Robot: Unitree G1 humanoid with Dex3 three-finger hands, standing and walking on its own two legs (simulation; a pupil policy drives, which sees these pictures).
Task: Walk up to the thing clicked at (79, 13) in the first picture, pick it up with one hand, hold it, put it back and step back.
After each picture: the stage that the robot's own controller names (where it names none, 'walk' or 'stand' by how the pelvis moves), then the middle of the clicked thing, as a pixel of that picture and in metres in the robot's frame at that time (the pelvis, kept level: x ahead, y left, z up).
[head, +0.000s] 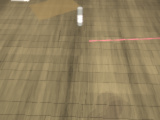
stand; (79, 16) +1.85 +0.06 -0.66
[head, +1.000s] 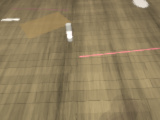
walk; (69, 32) +1.71 +0.32 -0.64
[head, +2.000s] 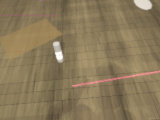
walk; (58, 52) +1.17 +0.36 -0.65
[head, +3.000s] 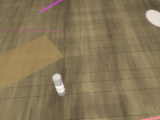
walk; (59, 85) +0.76 +0.29 -0.65
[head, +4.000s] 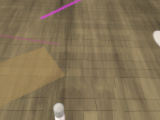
walk; (59, 115) +0.50 +0.18 -0.63
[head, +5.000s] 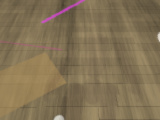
stand; out of the picture +0.42 +0.18 -0.65
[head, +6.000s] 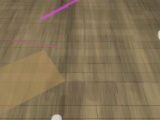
stand; out of the picture +0.41 +0.19 -0.65
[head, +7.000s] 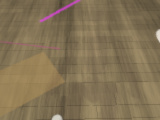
stand; out of the picture +0.42 +0.19 -0.66
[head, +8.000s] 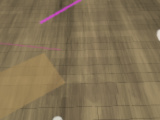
stand; out of the picture +0.41 +0.20 -0.66
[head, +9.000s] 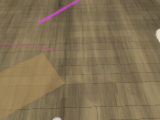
stand; out of the picture +0.40 +0.20 -0.66
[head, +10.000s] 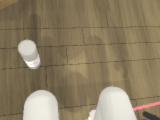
go down; (31, 56) +0.48 +0.20 -0.34
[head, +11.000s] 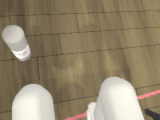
go down; (19, 46) +0.49 +0.22 -0.27
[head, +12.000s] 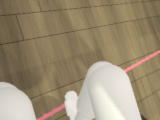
close in; out of the picture +0.48 +0.26 -0.18
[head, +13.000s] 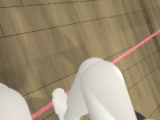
close; out of the picture +0.47 +0.28 -0.17
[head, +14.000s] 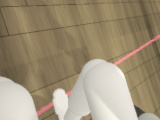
lift; out of the picture +0.42 +0.27 -0.17
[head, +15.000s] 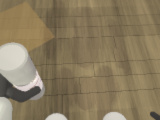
lift; (25, 77) +0.33 +0.18 +0.04
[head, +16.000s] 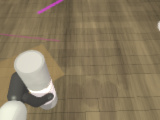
hold; (40, 85) +0.31 +0.15 +0.07
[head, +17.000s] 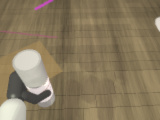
hold; (38, 83) +0.33 +0.16 +0.05
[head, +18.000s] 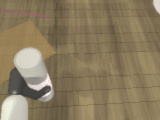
crouch; (38, 79) +0.35 +0.16 -0.01
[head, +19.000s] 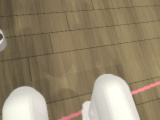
lower; out of the picture +0.50 +0.24 -0.05
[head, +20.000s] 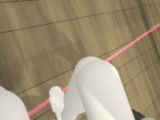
lower; out of the picture +0.46 +0.28 -0.18
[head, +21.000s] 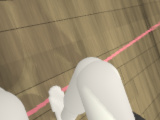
lower; out of the picture +0.47 +0.30 -0.18
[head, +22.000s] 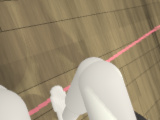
lower; out of the picture +0.46 +0.30 -0.17
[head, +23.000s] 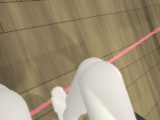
lower; out of the picture +0.47 +0.29 -0.17
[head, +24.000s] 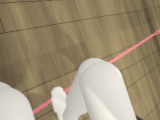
draw back; out of the picture +0.47 +0.27 -0.18
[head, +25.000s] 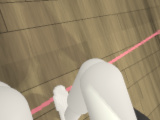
stand; out of the picture +0.47 +0.27 -0.18
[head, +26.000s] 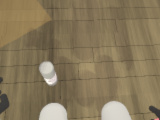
walk; (49, 74) +0.47 +0.18 -0.42
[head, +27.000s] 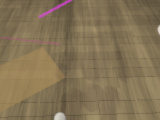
stand; out of the picture +0.42 +0.15 -0.60
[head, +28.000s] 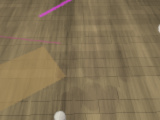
stand; out of the picture +0.42 +0.16 -0.60
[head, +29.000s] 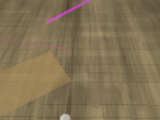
stand; out of the picture +0.44 +0.15 -0.64
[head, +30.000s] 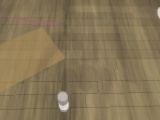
walk; (63, 102) +0.47 +0.12 -0.64
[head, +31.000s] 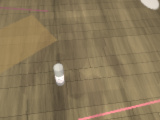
walk; (59, 75) +0.68 +0.18 -0.63
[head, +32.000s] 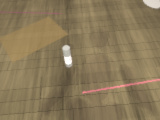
stand; (67, 56) +1.02 +0.24 -0.63
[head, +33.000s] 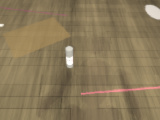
stand; (69, 57) +1.07 +0.16 -0.65
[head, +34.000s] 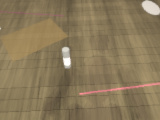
stand; (66, 58) +1.06 +0.19 -0.66
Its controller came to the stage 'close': yes
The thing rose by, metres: 0.68
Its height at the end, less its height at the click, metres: +0.00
